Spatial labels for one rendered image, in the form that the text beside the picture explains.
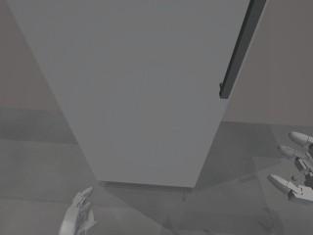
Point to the right robot hand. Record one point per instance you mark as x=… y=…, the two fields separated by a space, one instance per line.
x=297 y=194

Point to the fridge door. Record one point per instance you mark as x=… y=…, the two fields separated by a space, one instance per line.
x=138 y=81

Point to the left robot hand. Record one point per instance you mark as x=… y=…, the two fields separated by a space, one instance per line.
x=73 y=217

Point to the handle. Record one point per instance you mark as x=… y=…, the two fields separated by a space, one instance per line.
x=253 y=13

